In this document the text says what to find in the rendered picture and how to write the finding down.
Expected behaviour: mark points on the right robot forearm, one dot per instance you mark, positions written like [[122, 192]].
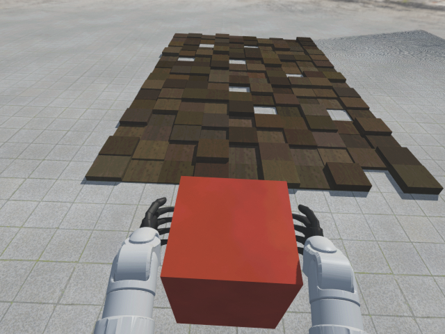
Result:
[[333, 295]]

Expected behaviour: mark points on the left robot forearm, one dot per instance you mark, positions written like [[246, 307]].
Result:
[[131, 287]]

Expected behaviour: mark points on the robot left hand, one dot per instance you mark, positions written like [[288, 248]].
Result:
[[151, 219]]

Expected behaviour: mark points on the carton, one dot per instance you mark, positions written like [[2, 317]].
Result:
[[231, 258]]

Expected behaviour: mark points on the robot right hand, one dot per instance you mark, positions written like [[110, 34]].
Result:
[[312, 226]]

